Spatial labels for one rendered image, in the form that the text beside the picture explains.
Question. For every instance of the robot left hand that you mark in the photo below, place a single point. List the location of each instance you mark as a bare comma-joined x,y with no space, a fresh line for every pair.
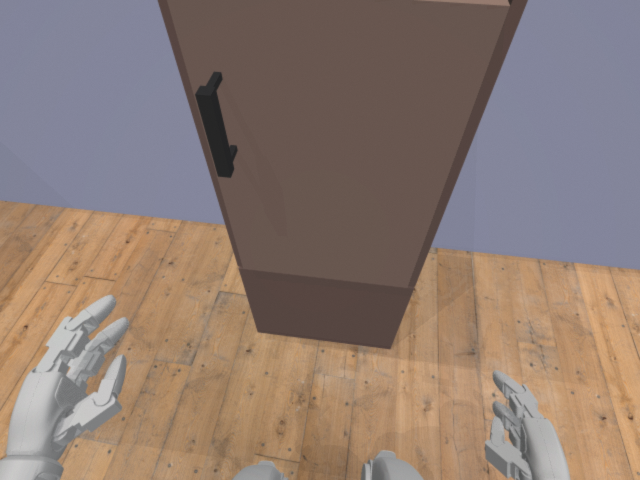
38,424

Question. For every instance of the handle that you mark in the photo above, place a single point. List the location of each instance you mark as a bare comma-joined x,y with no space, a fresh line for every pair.
210,111

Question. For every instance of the right robot thigh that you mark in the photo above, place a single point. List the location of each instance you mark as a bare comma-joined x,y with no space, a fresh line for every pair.
387,468

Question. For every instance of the cupboard door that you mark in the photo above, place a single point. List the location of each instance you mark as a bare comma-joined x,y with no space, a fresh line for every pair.
347,116

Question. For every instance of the robot right hand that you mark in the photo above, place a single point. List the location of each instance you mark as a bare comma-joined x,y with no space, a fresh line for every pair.
534,438

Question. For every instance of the robot left forearm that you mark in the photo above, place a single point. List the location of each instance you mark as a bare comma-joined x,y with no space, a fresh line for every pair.
27,467

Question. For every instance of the right robot shin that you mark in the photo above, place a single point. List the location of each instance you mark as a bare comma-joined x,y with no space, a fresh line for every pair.
385,453

